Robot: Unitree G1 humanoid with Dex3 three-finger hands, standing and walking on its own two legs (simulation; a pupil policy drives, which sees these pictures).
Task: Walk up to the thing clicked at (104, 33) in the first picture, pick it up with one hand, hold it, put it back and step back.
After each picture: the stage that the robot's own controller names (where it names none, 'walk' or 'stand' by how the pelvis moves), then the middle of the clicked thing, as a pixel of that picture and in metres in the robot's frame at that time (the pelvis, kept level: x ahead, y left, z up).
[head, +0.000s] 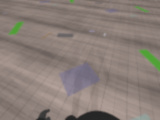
stand; (104, 33) +2.31 -0.46 -0.72
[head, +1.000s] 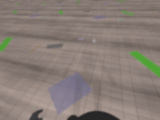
walk; (94, 40) +2.19 +0.00 -0.69
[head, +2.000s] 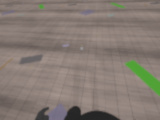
walk; (81, 47) +1.53 +0.25 -0.71
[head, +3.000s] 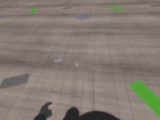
walk; (76, 63) +1.04 +0.26 -0.72
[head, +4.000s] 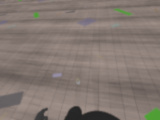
walk; (78, 81) +0.67 +0.23 -0.71
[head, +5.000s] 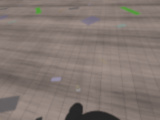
walk; (78, 88) +0.52 +0.21 -0.71
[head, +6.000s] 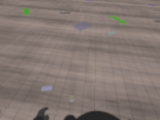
stand; (71, 98) +0.41 +0.18 -0.71
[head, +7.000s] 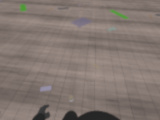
stand; (71, 98) +0.37 +0.19 -0.71
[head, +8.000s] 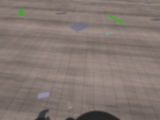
stand; (69, 105) +0.32 +0.20 -0.72
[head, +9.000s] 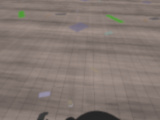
stand; (70, 103) +0.34 +0.20 -0.73
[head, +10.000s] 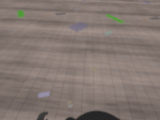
stand; (69, 103) +0.33 +0.21 -0.73
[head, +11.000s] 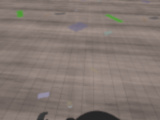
stand; (69, 104) +0.33 +0.21 -0.73
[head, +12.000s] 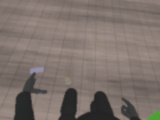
go down; (67, 80) +0.38 +0.20 -0.53
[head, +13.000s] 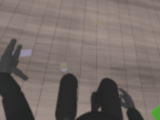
go down; (63, 66) +0.42 +0.22 -0.32
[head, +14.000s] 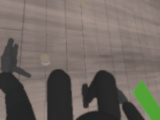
close in; (45, 59) +0.40 +0.25 -0.25
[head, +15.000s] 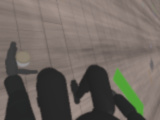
close; (23, 59) +0.40 +0.27 -0.22
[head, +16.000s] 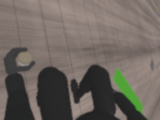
lift; (25, 59) +0.39 +0.27 -0.22
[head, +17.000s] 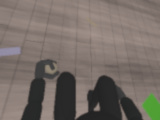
lift; (51, 70) +0.32 +0.26 -0.09
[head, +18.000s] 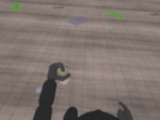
hold; (63, 75) +0.33 +0.17 +0.04
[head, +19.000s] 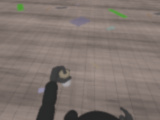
hold; (65, 78) +0.32 +0.17 +0.01
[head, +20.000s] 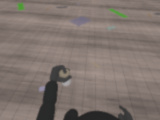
hold; (65, 77) +0.32 +0.17 +0.00
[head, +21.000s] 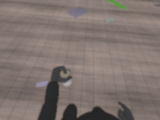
crouch; (66, 78) +0.33 +0.16 -0.04
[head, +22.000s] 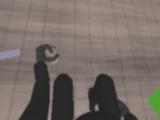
lower; (52, 56) +0.44 +0.22 -0.11
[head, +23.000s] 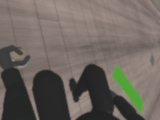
lower; (19, 58) +0.41 +0.27 -0.23
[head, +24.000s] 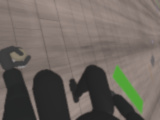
lower; (20, 58) +0.40 +0.28 -0.23
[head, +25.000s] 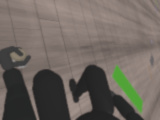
lower; (19, 58) +0.40 +0.28 -0.23
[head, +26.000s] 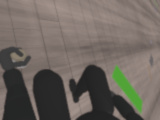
lower; (20, 59) +0.40 +0.28 -0.23
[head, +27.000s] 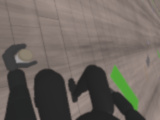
open; (23, 58) +0.39 +0.26 -0.23
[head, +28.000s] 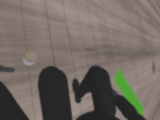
stand; (30, 58) +0.39 +0.26 -0.23
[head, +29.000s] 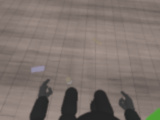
walk; (68, 80) +0.38 +0.19 -0.53
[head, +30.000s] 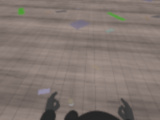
stand; (71, 102) +0.35 +0.18 -0.66
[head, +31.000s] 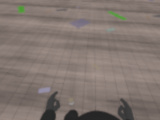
stand; (71, 101) +0.35 +0.18 -0.67
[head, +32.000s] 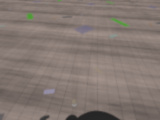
stand; (74, 102) +0.38 +0.16 -0.72
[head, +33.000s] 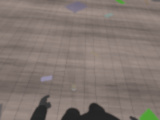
walk; (73, 87) +0.42 +0.11 -0.71
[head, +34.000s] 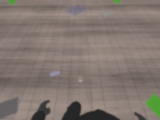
walk; (80, 78) +0.59 +0.12 -0.70
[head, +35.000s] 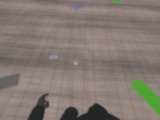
walk; (75, 61) +0.90 +0.20 -0.69
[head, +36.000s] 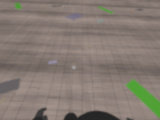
stand; (73, 65) +0.96 +0.24 -0.71
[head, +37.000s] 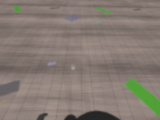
stand; (72, 66) +0.97 +0.26 -0.72
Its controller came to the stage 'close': yes
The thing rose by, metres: 0.70
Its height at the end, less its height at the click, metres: +0.00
